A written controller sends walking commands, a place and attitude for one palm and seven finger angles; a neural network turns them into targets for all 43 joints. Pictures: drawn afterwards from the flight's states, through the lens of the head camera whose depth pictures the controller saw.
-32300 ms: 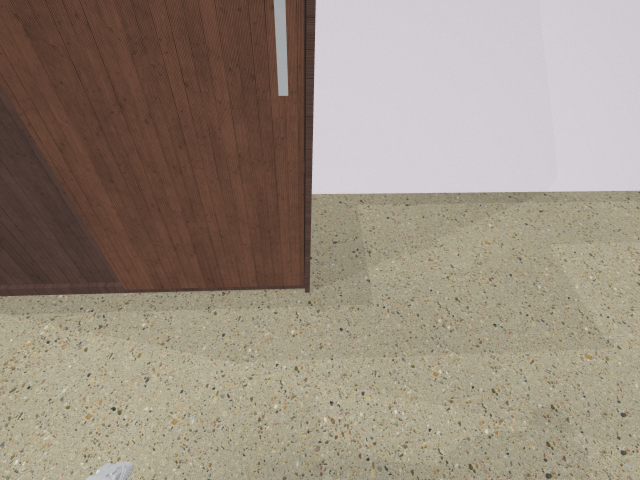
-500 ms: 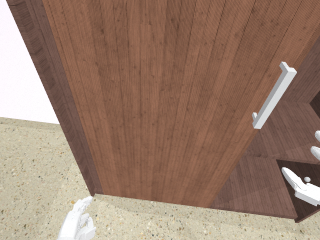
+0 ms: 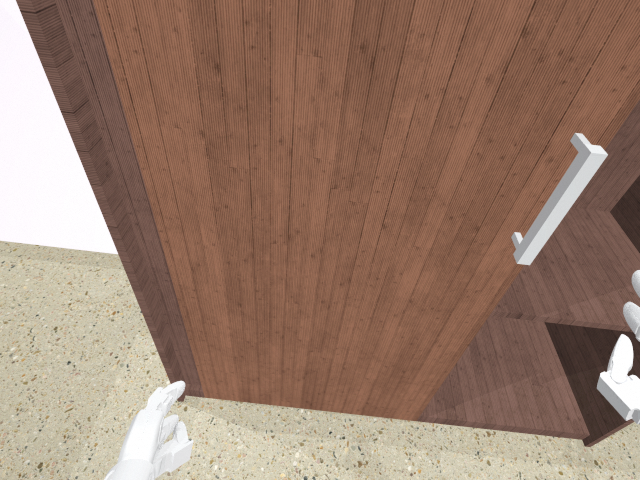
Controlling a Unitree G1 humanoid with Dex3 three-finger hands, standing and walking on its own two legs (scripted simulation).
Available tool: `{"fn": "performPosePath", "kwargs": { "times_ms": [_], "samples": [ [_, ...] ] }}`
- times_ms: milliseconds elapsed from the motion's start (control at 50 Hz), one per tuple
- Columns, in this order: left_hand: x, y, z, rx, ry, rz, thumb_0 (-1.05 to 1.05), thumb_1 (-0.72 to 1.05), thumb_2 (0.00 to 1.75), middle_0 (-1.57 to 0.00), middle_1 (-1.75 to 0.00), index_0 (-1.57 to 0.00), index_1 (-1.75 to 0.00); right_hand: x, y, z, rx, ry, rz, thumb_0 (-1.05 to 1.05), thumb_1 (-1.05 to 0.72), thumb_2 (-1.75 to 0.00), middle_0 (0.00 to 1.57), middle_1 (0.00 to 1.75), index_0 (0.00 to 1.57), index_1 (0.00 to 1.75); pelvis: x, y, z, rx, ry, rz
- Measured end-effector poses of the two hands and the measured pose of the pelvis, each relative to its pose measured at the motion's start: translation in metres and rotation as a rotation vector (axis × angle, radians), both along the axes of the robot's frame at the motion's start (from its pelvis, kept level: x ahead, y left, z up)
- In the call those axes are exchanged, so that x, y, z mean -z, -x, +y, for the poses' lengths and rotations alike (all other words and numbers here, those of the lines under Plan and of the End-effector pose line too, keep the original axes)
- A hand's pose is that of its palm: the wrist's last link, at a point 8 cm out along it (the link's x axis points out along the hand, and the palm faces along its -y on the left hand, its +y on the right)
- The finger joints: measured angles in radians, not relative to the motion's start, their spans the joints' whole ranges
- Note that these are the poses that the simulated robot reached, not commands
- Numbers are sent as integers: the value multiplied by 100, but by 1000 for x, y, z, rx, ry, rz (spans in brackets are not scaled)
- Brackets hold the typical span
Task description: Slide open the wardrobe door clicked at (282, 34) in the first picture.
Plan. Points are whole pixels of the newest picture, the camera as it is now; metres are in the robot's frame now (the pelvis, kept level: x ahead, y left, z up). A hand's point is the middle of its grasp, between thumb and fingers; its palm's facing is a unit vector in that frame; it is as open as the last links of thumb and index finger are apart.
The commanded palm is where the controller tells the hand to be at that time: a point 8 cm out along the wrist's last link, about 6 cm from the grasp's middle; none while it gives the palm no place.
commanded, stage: draw the hand back to the body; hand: right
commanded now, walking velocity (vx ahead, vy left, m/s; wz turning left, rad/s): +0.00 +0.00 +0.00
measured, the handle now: (549, 203) +0.44 -0.33 +0.16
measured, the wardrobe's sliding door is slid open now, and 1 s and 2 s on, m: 0.55 0.55 0.55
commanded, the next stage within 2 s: step back with the hand held close in 0.06 s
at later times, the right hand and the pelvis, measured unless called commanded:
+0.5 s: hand (616, 384) +0.18 -0.27 +0.15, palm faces +0.31 +0.83 -0.47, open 7.4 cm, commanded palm +0.12 -0.32 +0.17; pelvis -0.03 -0.03 +0.00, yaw +2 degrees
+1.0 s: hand out of the picture +0.06 -0.37 +0.15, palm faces +0.46 +0.78 -0.41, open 7.4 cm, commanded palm +0.01 -0.40 +0.17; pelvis -0.12 -0.09 -0.01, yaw -3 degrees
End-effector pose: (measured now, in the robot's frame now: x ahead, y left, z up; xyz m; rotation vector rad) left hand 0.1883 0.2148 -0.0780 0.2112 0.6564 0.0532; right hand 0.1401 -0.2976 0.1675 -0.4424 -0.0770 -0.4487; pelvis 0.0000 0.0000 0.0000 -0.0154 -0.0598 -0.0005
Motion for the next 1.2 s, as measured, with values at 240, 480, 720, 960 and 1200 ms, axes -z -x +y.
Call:
{"fn": "performPosePath", "kwargs": {
  "times_ms": [240, 480, 720, 960, 1200],
  "samples": [
    [3, 8, 8, -14, -7, 29, 1, 91, 90, -21, -30, -20, -30, -7, 1, 1, -13, 36, -23, 1, -89, -90, 21, 30, 22, 31, 0, 4, 4, 5, -9, 0],
    [-7, 43, 10, -133, -66, 83, 1, 91, 90, -20, -30, -20, -30, 0, -4, -12, -140, 82, -5, 1, -89, -90, 21, 30, 22, 31, 3, 27, -23, -33, -31, 59],
    [-9, 97, -37, -113, -108, 76, 1, 91, 90, -20, -30, -20, -30, -8, 41, -69, -129, 158, -88, 1, -89, -90, 21, 30, 22, 31, 9, 68, -64, 7, -64, 64],
    [5, 121, -93, 14, -79, 86, 1, 90, 90, -21, -30, -20, -30, -2, 116, -101, -37, 113, -122, 1, -89, -90, 21, 30, 22, 31, 11, 113, -90, 38, -94, 66],
    [-19, 159, -113, -2, -136, -14, 1, 90, 90, -21, -30, -20, -30, -6, 161, -130, -116, 136, -261, 1, -89, -90, 21, 30, 22, 31, 19, 163, -119, 30, -125, 28]
  ]
}}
